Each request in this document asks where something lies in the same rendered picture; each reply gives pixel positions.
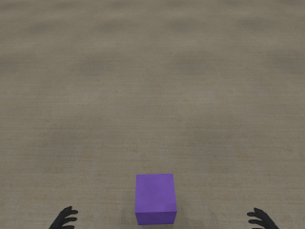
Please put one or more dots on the robot left hand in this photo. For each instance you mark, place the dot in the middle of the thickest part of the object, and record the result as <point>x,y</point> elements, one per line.
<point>61,219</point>

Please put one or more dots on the robot right hand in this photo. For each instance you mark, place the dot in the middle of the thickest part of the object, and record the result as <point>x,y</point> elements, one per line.
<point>265,221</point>

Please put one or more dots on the carton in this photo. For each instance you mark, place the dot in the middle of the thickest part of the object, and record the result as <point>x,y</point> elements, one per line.
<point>155,201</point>

